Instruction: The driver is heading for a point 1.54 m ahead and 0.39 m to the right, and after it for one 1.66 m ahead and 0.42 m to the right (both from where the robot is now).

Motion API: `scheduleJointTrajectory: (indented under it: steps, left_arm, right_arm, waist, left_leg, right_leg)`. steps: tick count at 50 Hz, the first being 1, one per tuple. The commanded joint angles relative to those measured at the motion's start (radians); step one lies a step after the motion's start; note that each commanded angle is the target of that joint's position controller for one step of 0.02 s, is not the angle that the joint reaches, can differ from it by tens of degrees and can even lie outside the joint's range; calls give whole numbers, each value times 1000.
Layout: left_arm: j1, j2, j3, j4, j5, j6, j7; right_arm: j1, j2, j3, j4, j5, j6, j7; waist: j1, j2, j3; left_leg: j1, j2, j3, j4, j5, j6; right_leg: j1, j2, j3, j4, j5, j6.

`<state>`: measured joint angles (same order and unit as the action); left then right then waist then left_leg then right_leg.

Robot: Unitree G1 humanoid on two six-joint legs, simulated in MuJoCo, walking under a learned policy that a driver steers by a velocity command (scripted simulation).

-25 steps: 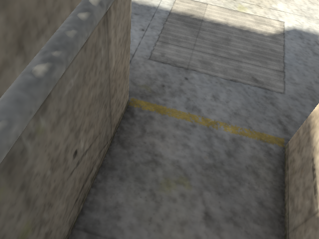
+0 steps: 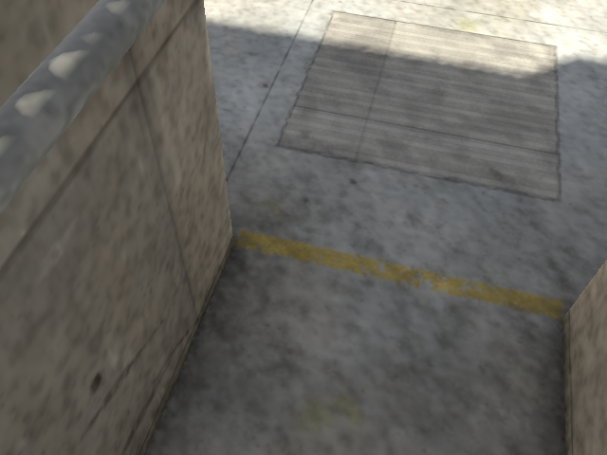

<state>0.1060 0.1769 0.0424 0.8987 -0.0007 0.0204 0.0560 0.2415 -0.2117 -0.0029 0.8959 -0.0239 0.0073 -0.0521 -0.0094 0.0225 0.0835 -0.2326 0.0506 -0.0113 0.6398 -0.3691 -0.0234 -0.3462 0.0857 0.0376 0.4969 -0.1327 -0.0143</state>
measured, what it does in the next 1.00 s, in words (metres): stands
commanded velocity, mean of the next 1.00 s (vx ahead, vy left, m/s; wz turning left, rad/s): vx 0.01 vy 0.00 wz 0.00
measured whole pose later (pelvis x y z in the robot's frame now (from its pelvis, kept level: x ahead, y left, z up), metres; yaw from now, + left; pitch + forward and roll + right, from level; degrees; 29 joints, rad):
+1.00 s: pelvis +0.03 +0.00 +0.02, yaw +1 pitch -1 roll -1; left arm 0.06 0.22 0.06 1.13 -0.01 0.00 0.06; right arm 0.20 -0.21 -0.05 1.04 -0.01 -0.04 -0.05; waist 0.00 0.00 0.06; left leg -0.05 0.00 -0.02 0.33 -0.27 0.00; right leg -0.20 0.04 0.06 0.29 -0.07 0.00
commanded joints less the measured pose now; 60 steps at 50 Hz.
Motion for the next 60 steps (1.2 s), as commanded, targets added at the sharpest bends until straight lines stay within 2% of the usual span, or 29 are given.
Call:
scheduleJointTrajectory:
  steps: [1, 3, 5, 6, 7, 10, 12, 16, 18, 19, 22, 25, 33, 46, 48, 51, 53, 55, 60]
  left_arm:
    - [26, 107, 27, -38, 4, -3, 13]
    - [27, 127, 31, -1, -1, -8, 16]
    - [15, 145, 32, 30, 0, -14, 11]
    - [-3, 126, 29, 37, -8, -13, 12]
    - [-5, 124, 28, 57, -1, -9, 13]
    - [-21, 132, 31, 92, -2, -3, 13]
    - [-39, 136, 31, 98, -6, -10, 13]
    - [-47, 146, 31, 124, -2, -18, 11]
    - [-46, 147, 29, 142, -5, -16, 12]
    - [-63, 160, 34, 137, -14, -25, 13]
    - [-64, 160, 33, 150, -12, -34, 12]
    - [-64, 155, 31, 160, -7, -30, 4]
    - [-74, 160, 32, 176, -9, -32, 14]
    - [-71, 152, 32, 192, -6, -31, 8]
    - [-65, 153, 33, 195, -8, -34, 12]
    - [-63, 149, 32, 197, -5, -30, 6]
    - [-58, 153, 33, 200, -9, -34, 12]
    - [-58, 148, 32, 200, -6, -31, 7]
    - [-49, 147, 33, 204, -6, -31, 6]
  right_arm:
    - [-40, -110, -27, -28, -8, -39, 19]
    - [-29, -116, -36, -14, -4, -53, 21]
    - [1, -122, -42, 1, -1, -53, 14]
    - [12, -111, -41, 5, 6, -55, 12]
    - [25, -104, -41, 13, 9, -57, 9]
    - [10, -107, -46, 27, 8, -55, 9]
    - [-10, -115, -48, 30, 2, -53, 8]
    - [-12, -121, -52, 49, 7, -49, 7]
    - [-19, -116, -51, 51, 3, -48, 8]
    - [-37, -128, -57, 53, 10, -49, 5]
    - [-37, -127, -59, 64, 8, -50, 4]
    - [-36, -130, -64, 78, 8, -49, 1]
    - [-41, -119, -64, 94, 10, -52, 6]
    - [-17, -120, -68, 115, 9, -54, 1]
    - [-20, -111, -66, 113, 10, -55, 3]
    - [-11, -116, -69, 119, 10, -54, -1]
    - [-12, -106, -66, 116, 10, -56, 1]
    - [-4, -116, -70, 121, 10, -55, -2]
    - [4, -111, -71, 123, 11, -55, -4]
  waist:
    - [53, 92, -29]
    - [28, 40, -75]
    - [9, -8, -105]
    - [2, -9, -108]
    - [-8, -11, -120]
    - [-4, -5, -101]
    - [-1, -7, -98]
    - [6, -4, -102]
    - [5, -16, -103]
    - [7, -25, -103]
    - [8, -18, -105]
    - [10, -19, -105]
    - [11, -6, -95]
    - [11, -21, -91]
    - [12, -12, -88]
    - [14, -16, -87]
    - [13, -9, -85]
    - [14, -15, -84]
    - [14, -11, -82]
  left_leg:
    - [-173, 56, -123, -321, -58, 47]
    - [-61, 19, -78, -294, 123, 8]
    - [21, 18, -75, -275, 257, 3]
    - [31, 23, -73, -289, 267, 3]
    - [43, 23, -74, -307, 253, 5]
    - [41, 24, -74, -337, 238, 8]
    - [61, 24, -76, -353, 237, 11]
    - [81, 21, -69, -361, 263, 10]
    - [88, 25, -73, -377, 234, 14]
    - [88, 17, -66, -374, 237, 16]
    - [93, 20, -65, -373, 264, 17]
    - [88, 24, -67, -374, 281, 22]
    - [75, 21, -69, -381, 239, 19]
    - [59, 23, -77, -385, 214, 29]
    - [63, 20, -75, -384, 205, 27]
    - [56, 23, -77, -384, 210, 32]
    - [60, 19, -76, -383, 201, 28]
    - [54, 22, -78, -383, 208, 32]
    - [53, 21, -78, -381, 209, 33]
  right_leg:
    - [274, -110, 144, -135, -17, -37]
    - [291, -114, 134, -118, 177, -55]
    - [281, -120, 130, -133, 313, -59]
    - [293, -120, 133, -150, 312, -55]
    - [307, -117, 129, -153, 304, -54]
    - [319, -117, 129, -177, 276, -52]
    - [308, -125, 129, -194, 269, -45]
    - [308, -133, 126, -204, 284, -42]
    - [302, -129, 123, -212, 242, -39]
    - [300, -121, 120, -208, 232, -35]
    - [295, -124, 119, -208, 241, -33]
    - [301, -122, 114, -204, 242, -36]
    - [293, -127, 116, -213, 205, -30]
    - [288, -124, 112, -213, 169, -28]
    - [280, -128, 115, -219, 167, -24]
    - [280, -125, 113, -216, 160, -27]
    - [274, -129, 115, -220, 161, -24]
    - [276, -125, 113, -216, 158, -27]
    - [273, -126, 113, -216, 157, -27]
Keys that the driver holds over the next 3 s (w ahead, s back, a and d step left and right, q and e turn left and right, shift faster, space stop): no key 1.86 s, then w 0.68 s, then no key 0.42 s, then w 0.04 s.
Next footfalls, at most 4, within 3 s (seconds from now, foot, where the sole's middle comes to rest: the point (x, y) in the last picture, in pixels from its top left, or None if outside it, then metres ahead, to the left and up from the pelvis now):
none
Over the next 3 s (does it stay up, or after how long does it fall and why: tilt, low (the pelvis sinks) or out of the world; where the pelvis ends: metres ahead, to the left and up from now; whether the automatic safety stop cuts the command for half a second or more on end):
stays up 0.05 0.01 0.02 its command is cut before an obstacle after 1.9 s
